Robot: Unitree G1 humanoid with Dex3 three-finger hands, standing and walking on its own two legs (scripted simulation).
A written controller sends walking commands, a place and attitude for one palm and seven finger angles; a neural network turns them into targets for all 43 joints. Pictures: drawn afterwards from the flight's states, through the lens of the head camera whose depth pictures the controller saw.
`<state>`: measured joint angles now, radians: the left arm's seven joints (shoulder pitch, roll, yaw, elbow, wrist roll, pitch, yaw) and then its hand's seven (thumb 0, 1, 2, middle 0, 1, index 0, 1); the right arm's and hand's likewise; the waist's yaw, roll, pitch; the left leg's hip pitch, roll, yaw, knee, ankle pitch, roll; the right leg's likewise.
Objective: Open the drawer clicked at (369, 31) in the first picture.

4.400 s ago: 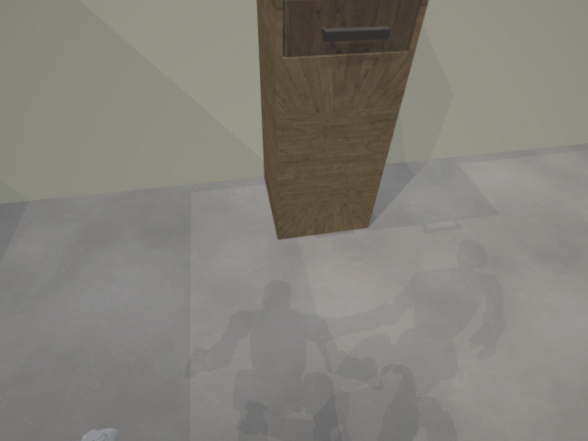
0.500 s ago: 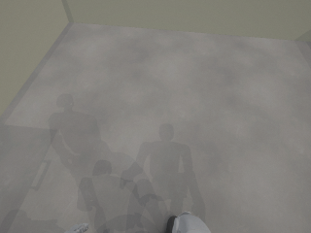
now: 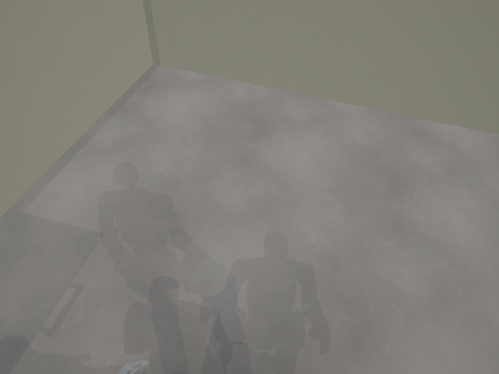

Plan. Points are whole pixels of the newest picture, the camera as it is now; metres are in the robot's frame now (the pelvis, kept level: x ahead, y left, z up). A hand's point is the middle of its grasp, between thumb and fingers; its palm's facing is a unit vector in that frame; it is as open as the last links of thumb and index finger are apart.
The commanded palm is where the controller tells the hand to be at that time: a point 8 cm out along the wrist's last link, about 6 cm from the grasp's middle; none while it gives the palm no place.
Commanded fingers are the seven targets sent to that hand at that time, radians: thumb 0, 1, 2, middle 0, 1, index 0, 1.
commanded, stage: turn to face it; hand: left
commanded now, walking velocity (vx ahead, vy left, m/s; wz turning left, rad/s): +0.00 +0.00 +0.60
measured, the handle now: out of the picture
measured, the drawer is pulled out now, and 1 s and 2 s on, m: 0.00 0.00 0.00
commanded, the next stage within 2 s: none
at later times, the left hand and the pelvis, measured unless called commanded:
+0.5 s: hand out of the picture +0.06 +0.16 -0.13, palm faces +0.27 -0.92 -0.29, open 7.3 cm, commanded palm none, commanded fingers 0.00 0.90 0.90 -0.20 -0.30 -0.20 -0.30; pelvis +0.00 -0.06 +0.01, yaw +15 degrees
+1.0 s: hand out of the picture -0.14 +0.15 -0.17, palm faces +0.59 -0.76 -0.27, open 7.3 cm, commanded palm none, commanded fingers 0.00 0.90 0.90 -0.20 -0.30 -0.20 -0.30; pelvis -0.04 -0.06 +0.01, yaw +34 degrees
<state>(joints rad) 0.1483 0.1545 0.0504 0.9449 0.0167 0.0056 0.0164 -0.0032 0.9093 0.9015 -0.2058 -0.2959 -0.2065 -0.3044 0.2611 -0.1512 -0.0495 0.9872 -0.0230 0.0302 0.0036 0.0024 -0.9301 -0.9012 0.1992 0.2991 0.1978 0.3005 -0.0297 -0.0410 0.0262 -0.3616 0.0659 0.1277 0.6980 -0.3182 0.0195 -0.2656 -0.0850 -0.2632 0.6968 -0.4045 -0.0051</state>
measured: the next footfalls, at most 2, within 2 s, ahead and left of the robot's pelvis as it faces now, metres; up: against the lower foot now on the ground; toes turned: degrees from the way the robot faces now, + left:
right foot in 0.46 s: +0.07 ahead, -0.17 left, +0.00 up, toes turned +11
left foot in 0.90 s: -0.06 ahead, +0.06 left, +0.00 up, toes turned +38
